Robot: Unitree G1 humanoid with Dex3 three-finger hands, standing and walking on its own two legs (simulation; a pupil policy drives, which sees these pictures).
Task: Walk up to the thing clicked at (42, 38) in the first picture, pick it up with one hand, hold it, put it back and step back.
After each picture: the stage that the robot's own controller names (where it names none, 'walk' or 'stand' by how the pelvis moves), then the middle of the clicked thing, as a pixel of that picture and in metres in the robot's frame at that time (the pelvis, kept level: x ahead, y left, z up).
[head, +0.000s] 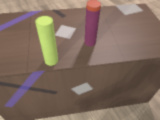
stand; (48, 43) +0.58 +0.18 -0.03
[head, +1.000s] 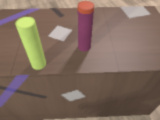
rise first; (33, 46) +0.52 +0.25 -0.01
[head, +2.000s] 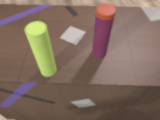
stand; (43, 52) +0.46 +0.17 +0.00
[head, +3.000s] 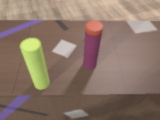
stand; (37, 66) +0.44 +0.20 -0.03
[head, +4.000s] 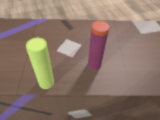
stand; (42, 66) +0.44 +0.18 -0.03
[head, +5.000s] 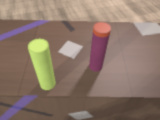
stand; (43, 67) +0.44 +0.18 -0.03
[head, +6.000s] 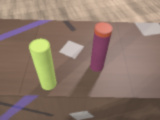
stand; (44, 67) +0.44 +0.17 -0.03
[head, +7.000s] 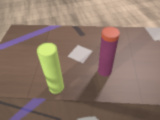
rise first; (52, 70) +0.43 +0.17 -0.03
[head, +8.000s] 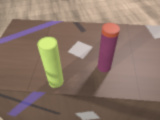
go down; (52, 65) +0.45 +0.17 -0.03
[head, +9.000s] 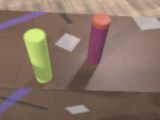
go down; (40, 59) +0.46 +0.16 -0.01
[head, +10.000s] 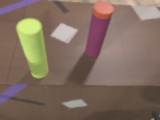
go down; (35, 52) +0.45 +0.16 +0.01
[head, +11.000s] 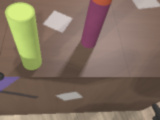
close in; (27, 42) +0.45 +0.16 +0.04
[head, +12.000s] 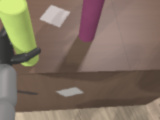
close; (22, 37) +0.46 +0.17 +0.06
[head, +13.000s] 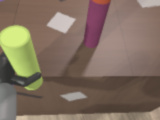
lift; (25, 63) +0.38 +0.17 +0.05
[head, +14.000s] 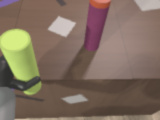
lift; (24, 67) +0.36 +0.17 +0.05
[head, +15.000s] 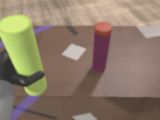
hold; (27, 62) +0.32 +0.17 +0.17
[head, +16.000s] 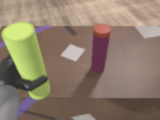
hold; (31, 66) +0.32 +0.16 +0.15
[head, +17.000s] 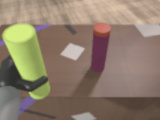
hold; (31, 67) +0.32 +0.16 +0.14
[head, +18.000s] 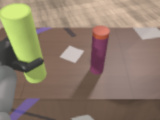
crouch; (27, 49) +0.36 +0.17 +0.17
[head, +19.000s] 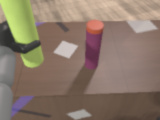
lower; (25, 32) +0.43 +0.17 +0.17
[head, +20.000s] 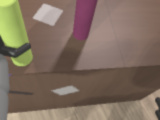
lower; (14, 34) +0.47 +0.17 +0.06
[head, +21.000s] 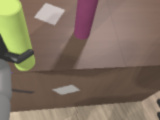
lower; (17, 40) +0.45 +0.17 +0.06
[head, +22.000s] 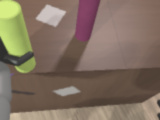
lower; (17, 43) +0.44 +0.17 +0.06
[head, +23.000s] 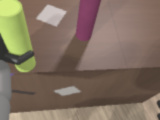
lower; (18, 41) +0.45 +0.17 +0.06
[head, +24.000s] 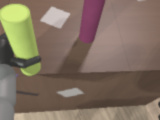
open; (24, 46) +0.43 +0.16 +0.05
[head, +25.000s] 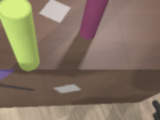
rise; (23, 41) +0.43 +0.16 +0.06
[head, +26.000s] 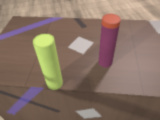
sink last; (50, 64) +0.43 +0.17 +0.02
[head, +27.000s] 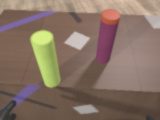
stand; (47, 62) +0.42 +0.16 +0.02
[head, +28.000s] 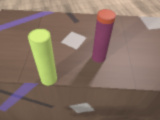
stand; (44, 60) +0.44 +0.17 +0.02
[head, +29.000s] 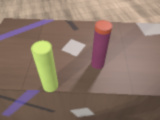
walk; (46, 69) +0.43 +0.17 -0.03
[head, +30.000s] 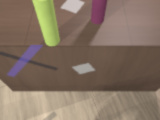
walk; (47, 21) +0.59 +0.17 +0.00
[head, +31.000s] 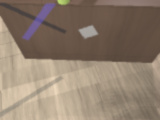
walk; out of the picture +0.89 +0.15 +0.00
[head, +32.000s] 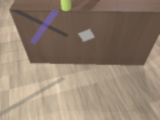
stand; out of the picture +1.07 +0.18 -0.02
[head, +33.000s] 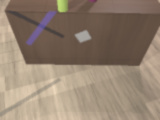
stand; out of the picture +1.06 +0.17 -0.03
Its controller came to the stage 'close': yes
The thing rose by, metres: 0.20
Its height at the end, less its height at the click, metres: +0.00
